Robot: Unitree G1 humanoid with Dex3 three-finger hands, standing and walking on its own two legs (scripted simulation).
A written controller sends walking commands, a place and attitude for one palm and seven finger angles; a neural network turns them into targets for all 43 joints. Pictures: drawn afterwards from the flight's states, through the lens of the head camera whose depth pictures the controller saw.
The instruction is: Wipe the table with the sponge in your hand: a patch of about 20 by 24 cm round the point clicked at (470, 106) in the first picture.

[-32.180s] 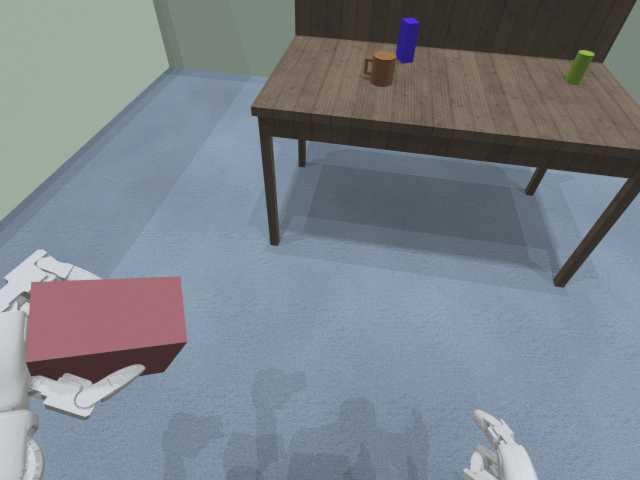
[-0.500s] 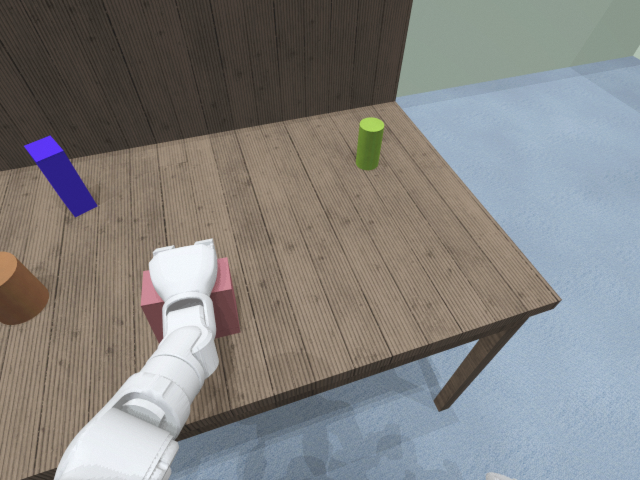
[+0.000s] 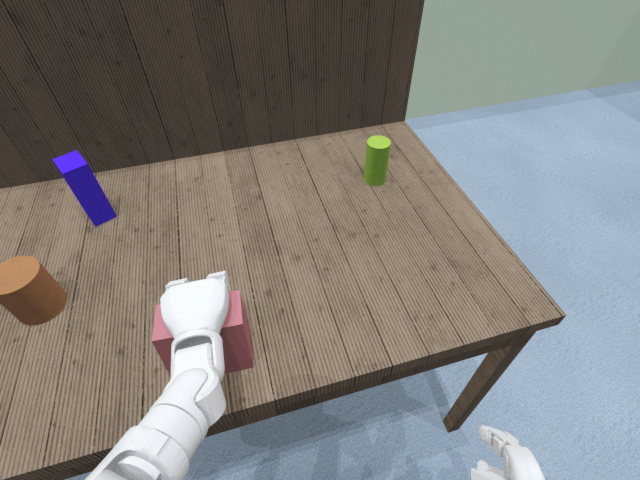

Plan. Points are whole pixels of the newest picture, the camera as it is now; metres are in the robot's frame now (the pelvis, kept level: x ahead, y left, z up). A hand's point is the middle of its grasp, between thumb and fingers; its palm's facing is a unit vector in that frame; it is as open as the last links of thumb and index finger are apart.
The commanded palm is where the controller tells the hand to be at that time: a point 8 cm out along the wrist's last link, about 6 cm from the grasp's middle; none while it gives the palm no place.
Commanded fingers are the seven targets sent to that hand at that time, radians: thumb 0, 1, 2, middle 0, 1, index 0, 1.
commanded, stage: wipe back along the middle lane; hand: left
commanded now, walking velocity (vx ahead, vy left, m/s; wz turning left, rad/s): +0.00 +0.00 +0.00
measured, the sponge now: (209, 344) +0.32 +0.21 -0.07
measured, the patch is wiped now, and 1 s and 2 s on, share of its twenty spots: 0.85 0.90 1.00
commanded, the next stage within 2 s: slide across to the third lane in 0.06 s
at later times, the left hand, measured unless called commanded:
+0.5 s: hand (221, 335) +0.31 +0.18 -0.02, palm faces -0.08 -0.03 -1.00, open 10.4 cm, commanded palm +0.28 +0.15 +0.03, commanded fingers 0.00 0.10 1.30 -1.20 -1.60 -1.20 -1.60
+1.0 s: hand (262, 321) +0.34 +0.12 -0.02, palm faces -0.09 -0.02 -1.00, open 10.4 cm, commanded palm +0.32 +0.11 +0.03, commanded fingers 0.00 0.10 1.30 -1.20 -1.60 -1.20 -1.60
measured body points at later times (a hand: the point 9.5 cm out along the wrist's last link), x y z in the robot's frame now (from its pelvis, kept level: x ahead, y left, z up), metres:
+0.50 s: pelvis -0.01 +0.00 +0.00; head -0.01 -0.03 +0.45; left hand +0.31 +0.18 +0.04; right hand +0.17 -0.23 -0.11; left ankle +0.01 +0.11 -0.72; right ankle +0.00 -0.10 -0.72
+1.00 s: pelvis -0.02 -0.02 +0.00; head -0.01 -0.04 +0.45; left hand +0.34 +0.12 +0.04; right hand +0.13 -0.25 -0.13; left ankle +0.01 +0.11 -0.72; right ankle +0.00 -0.10 -0.72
